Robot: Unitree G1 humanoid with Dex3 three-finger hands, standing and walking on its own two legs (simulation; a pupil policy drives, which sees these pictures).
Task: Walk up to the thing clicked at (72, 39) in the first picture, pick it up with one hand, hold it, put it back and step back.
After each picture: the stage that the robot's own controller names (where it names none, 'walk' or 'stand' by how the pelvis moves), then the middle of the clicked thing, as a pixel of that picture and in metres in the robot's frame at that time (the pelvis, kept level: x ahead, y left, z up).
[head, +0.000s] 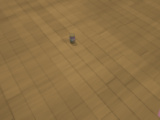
stand; (72, 38) +1.38 +0.15 -0.72
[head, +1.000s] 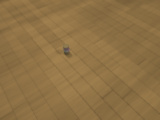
walk; (66, 49) +1.25 +0.29 -0.71
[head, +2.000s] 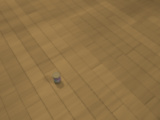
walk; (57, 78) +0.76 +0.28 -0.71
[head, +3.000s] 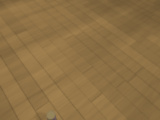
walk; (51, 117) +0.46 +0.22 -0.70
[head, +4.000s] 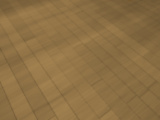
stand; out of the picture +0.34 +0.20 -0.72
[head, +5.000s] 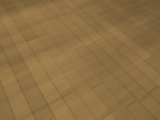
stand; out of the picture +0.33 +0.20 -0.72
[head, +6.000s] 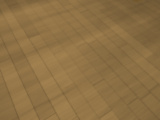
stand; out of the picture +0.35 +0.19 -0.72
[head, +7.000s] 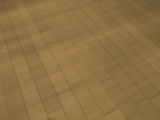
stand; out of the picture +0.38 +0.19 -0.71
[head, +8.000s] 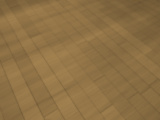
stand; out of the picture +0.40 +0.19 -0.72
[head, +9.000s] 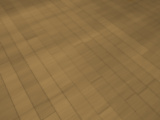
stand; out of the picture +0.39 +0.20 -0.72
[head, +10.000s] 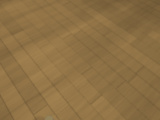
stand; out of the picture +0.39 +0.25 -0.71
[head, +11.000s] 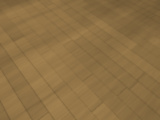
stand; out of the picture +0.36 +0.24 -0.73
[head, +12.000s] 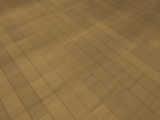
stand; out of the picture +0.38 +0.24 -0.73
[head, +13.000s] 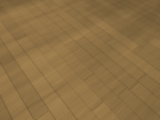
stand; out of the picture +0.39 +0.24 -0.73
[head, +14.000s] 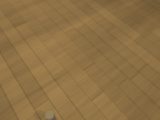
go down; (50, 117) +0.40 +0.23 -0.71
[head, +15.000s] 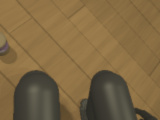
go down; out of the picture +0.45 +0.29 -0.28
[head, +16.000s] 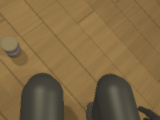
close in; (11, 47) +0.45 +0.28 -0.29
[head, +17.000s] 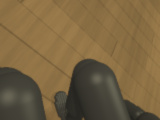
close in; out of the picture +0.43 +0.32 -0.22
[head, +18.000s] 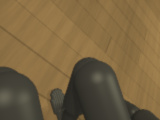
close; out of the picture +0.42 +0.33 -0.23
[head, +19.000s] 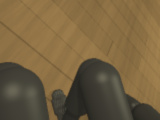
lift; out of the picture +0.38 +0.31 -0.22
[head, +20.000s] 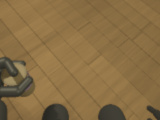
lift; (20, 81) +0.32 +0.21 -0.02
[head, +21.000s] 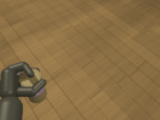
hold; (34, 86) +0.32 +0.18 -0.01
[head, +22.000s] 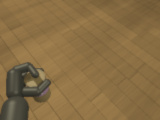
hold; (38, 86) +0.33 +0.17 -0.01
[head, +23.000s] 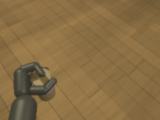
crouch; (44, 85) +0.34 +0.15 -0.02
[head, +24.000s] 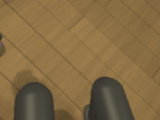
crouch; out of the picture +0.46 +0.27 -0.11
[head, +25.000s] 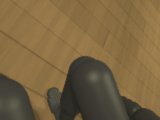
lower; out of the picture +0.42 +0.33 -0.23
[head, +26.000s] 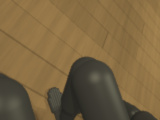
lower; out of the picture +0.41 +0.33 -0.23
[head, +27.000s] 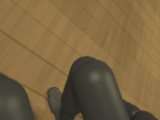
lower; out of the picture +0.41 +0.33 -0.23
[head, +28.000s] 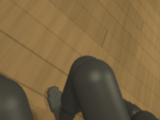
lower; out of the picture +0.42 +0.33 -0.23
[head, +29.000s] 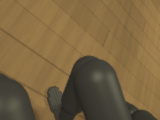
open; out of the picture +0.42 +0.32 -0.23
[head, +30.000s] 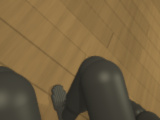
rise; out of the picture +0.40 +0.31 -0.23
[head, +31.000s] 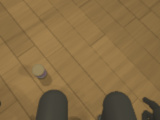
walk; (40, 72) +0.43 +0.24 -0.44
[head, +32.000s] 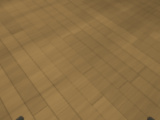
stand; out of the picture +0.37 +0.22 -0.66
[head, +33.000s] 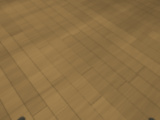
stand; out of the picture +0.38 +0.23 -0.67
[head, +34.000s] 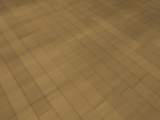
stand; out of the picture +0.38 +0.21 -0.72
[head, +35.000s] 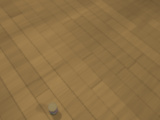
walk; (53, 109) +0.43 +0.18 -0.70
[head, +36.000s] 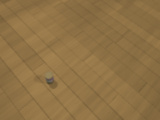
walk; (49, 78) +0.65 +0.25 -0.70
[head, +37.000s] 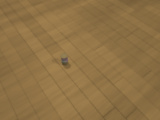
stand; (64, 59) +1.00 +0.23 -0.70
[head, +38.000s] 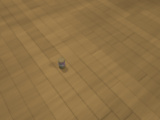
stand; (61, 63) +0.99 +0.23 -0.72
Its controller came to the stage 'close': yes
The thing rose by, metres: 0.70
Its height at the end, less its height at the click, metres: +0.00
